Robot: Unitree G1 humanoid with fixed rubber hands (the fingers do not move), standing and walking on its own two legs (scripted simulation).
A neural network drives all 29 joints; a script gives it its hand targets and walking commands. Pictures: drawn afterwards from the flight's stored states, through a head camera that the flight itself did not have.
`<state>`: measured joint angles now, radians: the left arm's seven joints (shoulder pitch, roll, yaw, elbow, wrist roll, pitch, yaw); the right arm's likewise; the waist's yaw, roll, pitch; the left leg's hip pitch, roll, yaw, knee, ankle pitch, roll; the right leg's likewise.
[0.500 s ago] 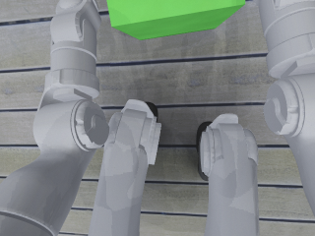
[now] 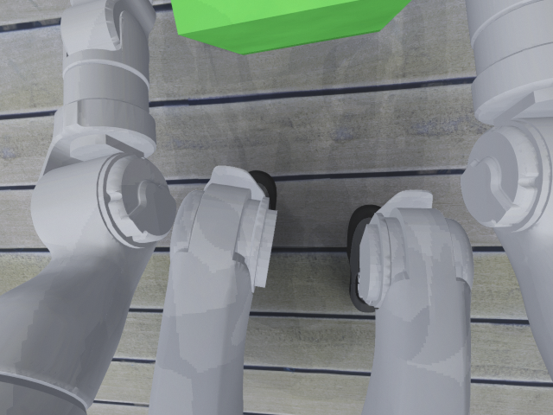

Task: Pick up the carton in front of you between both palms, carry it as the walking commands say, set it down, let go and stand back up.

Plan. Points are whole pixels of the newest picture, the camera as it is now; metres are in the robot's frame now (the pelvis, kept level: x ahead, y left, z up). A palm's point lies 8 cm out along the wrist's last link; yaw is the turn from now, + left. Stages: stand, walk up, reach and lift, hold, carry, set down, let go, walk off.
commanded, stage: set down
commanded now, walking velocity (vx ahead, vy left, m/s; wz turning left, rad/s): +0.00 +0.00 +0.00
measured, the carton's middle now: out of the picture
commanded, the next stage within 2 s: let go in 1.50 s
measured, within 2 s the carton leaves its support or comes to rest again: neither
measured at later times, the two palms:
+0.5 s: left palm out of the picture +0.53 +0.25 -0.18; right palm out of the picture +0.61 -0.13 -0.18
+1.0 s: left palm out of the picture +0.54 +0.25 -0.01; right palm out of the picture +0.62 -0.13 -0.01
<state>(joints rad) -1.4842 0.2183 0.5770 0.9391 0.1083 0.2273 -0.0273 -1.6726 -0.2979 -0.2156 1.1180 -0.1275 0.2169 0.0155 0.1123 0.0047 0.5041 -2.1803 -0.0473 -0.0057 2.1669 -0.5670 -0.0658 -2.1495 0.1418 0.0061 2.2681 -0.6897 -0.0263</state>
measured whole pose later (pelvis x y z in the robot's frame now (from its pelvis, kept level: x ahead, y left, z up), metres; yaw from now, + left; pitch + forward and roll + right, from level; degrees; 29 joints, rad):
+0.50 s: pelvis +0.00 +0.01 -0.01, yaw +0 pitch +35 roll +4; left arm -1.52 0.32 0.36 1.08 -0.14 0.08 0.11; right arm -1.72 -0.54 0.14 1.17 0.23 0.15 -0.04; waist 0.12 0.00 0.51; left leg -2.23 0.01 0.05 2.18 -0.56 0.00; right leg -2.20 0.08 0.01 2.28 -0.68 -0.03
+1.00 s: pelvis +0.00 +0.01 +0.10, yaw +0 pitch +45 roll +2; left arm -1.40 0.24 0.38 0.87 -0.09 0.24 0.15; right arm -1.64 -0.50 -0.07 1.15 0.06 0.25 0.01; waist 0.14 -0.02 0.16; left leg -2.12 -0.03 0.01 1.80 -0.46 -0.01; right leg -2.07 0.06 0.01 1.88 -0.59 -0.02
